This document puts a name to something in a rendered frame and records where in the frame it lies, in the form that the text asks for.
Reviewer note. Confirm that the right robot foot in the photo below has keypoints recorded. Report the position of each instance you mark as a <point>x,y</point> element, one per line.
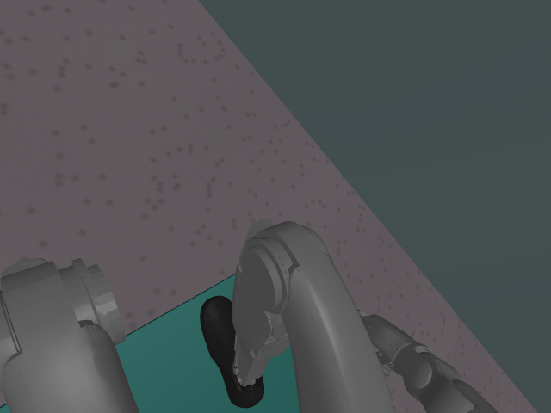
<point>219,335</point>

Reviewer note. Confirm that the right robot hand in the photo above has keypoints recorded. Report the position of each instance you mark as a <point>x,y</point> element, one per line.
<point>387,337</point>

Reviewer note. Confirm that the right robot arm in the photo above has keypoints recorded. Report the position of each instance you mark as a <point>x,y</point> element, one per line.
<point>436,384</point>

